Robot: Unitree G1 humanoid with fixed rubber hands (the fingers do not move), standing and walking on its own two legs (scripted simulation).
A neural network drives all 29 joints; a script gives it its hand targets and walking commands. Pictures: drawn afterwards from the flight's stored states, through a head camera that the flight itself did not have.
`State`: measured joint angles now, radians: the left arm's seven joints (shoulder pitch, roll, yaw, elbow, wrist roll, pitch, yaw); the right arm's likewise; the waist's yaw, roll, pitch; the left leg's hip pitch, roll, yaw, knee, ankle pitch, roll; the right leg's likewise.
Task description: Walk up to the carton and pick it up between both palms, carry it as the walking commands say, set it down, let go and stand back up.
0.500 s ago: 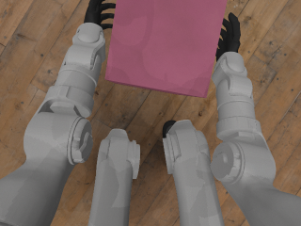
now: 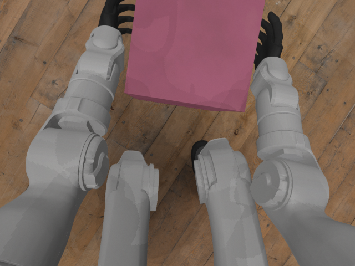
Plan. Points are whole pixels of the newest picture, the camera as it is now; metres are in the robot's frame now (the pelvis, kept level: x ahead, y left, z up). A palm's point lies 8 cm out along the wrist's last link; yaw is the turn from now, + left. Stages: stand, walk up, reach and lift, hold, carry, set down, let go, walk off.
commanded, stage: set down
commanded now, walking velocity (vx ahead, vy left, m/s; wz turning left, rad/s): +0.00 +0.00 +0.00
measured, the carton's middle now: (185, 59) +0.50 -0.07 -0.22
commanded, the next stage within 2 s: none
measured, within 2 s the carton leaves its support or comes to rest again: rests again in 1.20 s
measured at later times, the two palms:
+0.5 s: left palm (113, 34) +0.54 +0.07 -0.17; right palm (265, 57) +0.48 -0.23 -0.16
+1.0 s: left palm (114, 38) +0.54 +0.07 -0.19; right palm (263, 58) +0.48 -0.23 -0.17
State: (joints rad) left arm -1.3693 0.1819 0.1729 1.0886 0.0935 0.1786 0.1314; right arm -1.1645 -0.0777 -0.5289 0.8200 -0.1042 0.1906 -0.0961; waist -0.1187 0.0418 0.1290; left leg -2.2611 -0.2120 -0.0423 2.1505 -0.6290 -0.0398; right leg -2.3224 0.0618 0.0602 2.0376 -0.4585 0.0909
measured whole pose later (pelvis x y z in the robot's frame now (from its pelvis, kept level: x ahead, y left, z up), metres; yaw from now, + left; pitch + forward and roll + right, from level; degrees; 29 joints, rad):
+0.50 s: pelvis +0.00 +0.00 -0.01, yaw +0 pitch +42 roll -2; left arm -1.38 0.20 0.15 1.12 0.09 0.16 0.12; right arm -1.20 -0.11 -0.51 0.90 -0.09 0.16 -0.06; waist -0.14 0.03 0.17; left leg -2.26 -0.18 -0.03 2.18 -0.64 -0.02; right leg -2.32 0.05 0.05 2.07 -0.48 0.08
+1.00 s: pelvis +0.00 +0.00 -0.01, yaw +0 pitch +41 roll -3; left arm -1.39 0.23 0.12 1.16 0.07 0.13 0.11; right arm -1.23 -0.14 -0.48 0.98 -0.05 0.12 -0.05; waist -0.14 0.03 0.21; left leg -2.27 -0.16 -0.02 2.20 -0.64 -0.01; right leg -2.32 0.03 0.04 2.10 -0.49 0.08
